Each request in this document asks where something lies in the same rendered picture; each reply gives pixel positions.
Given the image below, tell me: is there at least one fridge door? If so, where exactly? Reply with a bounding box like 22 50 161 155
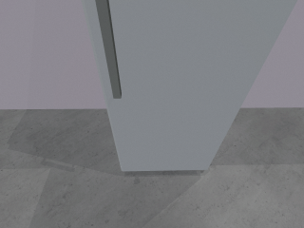
84 0 297 172

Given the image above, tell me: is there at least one handle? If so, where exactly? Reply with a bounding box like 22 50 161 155
95 0 122 99

